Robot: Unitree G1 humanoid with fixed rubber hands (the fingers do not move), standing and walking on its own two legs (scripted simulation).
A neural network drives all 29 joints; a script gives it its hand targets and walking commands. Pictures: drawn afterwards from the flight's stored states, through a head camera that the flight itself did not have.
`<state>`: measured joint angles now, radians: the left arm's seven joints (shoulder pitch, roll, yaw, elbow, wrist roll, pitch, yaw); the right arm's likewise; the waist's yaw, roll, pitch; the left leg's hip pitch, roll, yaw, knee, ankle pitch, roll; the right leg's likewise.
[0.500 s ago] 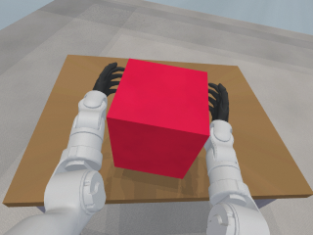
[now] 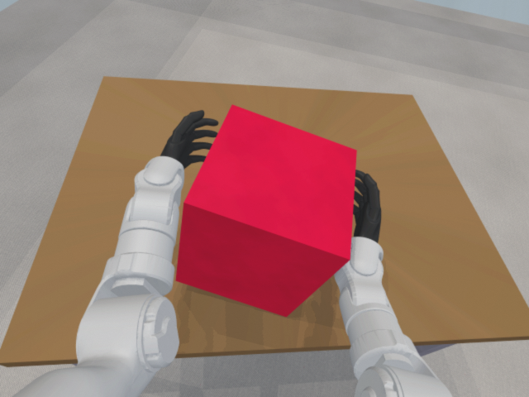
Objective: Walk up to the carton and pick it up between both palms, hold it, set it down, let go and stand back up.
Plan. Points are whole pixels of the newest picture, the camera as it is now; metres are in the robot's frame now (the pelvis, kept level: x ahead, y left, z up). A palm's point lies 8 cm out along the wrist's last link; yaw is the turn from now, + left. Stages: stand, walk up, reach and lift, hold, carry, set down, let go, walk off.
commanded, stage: set down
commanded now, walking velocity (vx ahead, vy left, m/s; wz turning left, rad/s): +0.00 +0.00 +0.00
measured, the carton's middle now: (261, 219) +0.40 -0.02 +0.00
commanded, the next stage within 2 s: none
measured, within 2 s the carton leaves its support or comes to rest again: rests again in 1.54 s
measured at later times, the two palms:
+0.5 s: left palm (185, 167) +0.44 +0.10 +0.08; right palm (374, 231) +0.34 -0.18 +0.05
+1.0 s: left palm (182, 193) +0.41 +0.11 +0.05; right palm (370, 260) +0.31 -0.18 +0.03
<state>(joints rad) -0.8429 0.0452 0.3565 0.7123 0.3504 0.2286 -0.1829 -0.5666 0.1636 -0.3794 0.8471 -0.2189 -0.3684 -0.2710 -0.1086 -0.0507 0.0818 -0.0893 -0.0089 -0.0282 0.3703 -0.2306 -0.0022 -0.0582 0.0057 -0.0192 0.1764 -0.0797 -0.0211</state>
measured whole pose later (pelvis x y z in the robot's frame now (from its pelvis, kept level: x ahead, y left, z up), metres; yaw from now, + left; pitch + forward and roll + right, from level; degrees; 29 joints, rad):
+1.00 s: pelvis -0.02 -0.02 +0.01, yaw +2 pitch +8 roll -1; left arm -0.73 0.04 0.41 0.69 0.45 0.06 -0.23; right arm -0.44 0.16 -0.20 0.88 -0.11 -0.59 -0.33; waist -0.13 -0.07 0.05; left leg -0.23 0.01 0.02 0.25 -0.06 0.01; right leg -0.15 0.00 -0.04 0.12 0.01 0.03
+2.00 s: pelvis -0.07 -0.01 -0.01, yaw +1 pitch +12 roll -2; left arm -0.86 0.17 0.19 1.08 0.11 -0.13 -0.05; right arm -0.63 0.10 -0.26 1.01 -0.09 -0.38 -0.34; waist -0.14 -0.03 -0.06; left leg -0.46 0.01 0.02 0.42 -0.17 0.02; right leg -0.37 -0.01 -0.04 0.28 -0.11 0.03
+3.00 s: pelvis -0.11 -0.02 -0.02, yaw +1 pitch +7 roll -2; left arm -0.71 0.31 0.05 1.20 -0.05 -0.19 -0.15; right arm -0.41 0.04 -0.02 0.97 0.08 -0.44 -0.37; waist -0.14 -0.02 -0.08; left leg -0.46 0.01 0.02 0.50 -0.17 0.03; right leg -0.39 -0.01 -0.04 0.39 -0.13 0.02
